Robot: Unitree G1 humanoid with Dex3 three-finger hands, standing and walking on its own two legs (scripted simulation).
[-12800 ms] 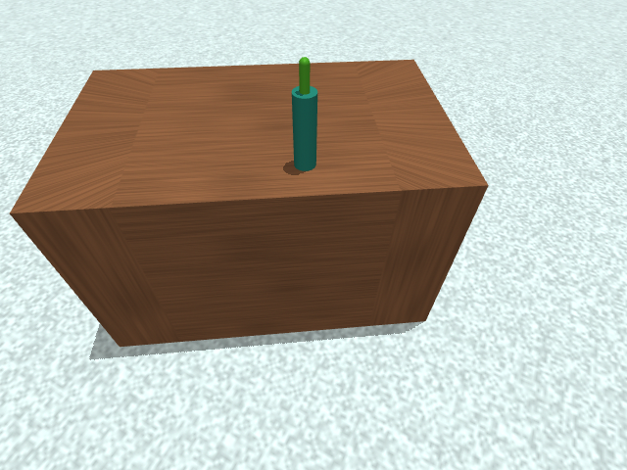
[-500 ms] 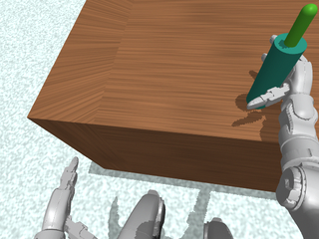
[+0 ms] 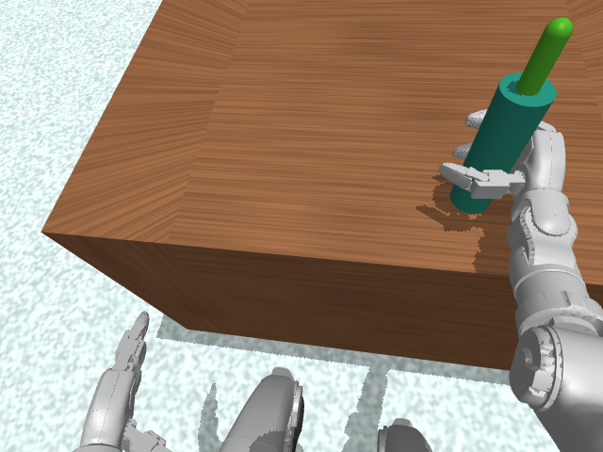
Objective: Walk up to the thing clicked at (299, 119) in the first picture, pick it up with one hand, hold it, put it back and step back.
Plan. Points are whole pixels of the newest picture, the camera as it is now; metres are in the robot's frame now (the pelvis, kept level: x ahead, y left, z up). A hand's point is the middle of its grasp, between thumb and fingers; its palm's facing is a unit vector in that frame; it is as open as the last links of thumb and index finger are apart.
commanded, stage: settle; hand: right
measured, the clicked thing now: (504, 131) +0.50 -0.14 +0.10
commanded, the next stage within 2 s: lift in 0.88 s
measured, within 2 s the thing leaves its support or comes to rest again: leaves its support in 0.20 s
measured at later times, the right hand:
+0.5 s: hand (501, 132) +0.50 -0.14 +0.10, palm faces +0.01 +1.00 +0.00, open 7.5 cm
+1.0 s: hand (509, 113) +0.50 -0.14 +0.13, palm faces +0.01 +1.00 +0.01, open 7.5 cm
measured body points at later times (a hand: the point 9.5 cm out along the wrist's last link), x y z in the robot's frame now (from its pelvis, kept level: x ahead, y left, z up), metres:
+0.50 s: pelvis +0.01 +0.00 +0.02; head +0.10 -0.01 +0.46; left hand +0.15 +0.27 +0.00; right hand +0.49 -0.19 +0.10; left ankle +0.10 +0.14 -0.65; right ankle -0.02 -0.13 -0.65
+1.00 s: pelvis +0.01 +0.01 +0.03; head +0.10 +0.00 +0.47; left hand +0.15 +0.27 +0.00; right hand +0.50 -0.19 +0.13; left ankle +0.10 +0.14 -0.65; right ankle -0.02 -0.13 -0.65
